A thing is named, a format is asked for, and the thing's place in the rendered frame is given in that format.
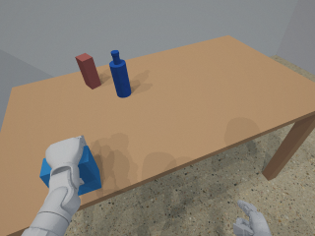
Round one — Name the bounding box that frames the right robot hand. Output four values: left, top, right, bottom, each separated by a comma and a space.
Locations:
233, 200, 272, 236

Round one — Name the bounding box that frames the sponge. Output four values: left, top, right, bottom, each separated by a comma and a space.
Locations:
39, 146, 101, 196

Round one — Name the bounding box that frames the robot left forearm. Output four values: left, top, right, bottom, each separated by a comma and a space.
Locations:
21, 162, 81, 236

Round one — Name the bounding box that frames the left robot hand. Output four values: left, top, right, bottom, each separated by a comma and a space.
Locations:
45, 135, 87, 186

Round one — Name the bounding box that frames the table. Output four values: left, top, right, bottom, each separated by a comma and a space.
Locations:
0, 35, 315, 236

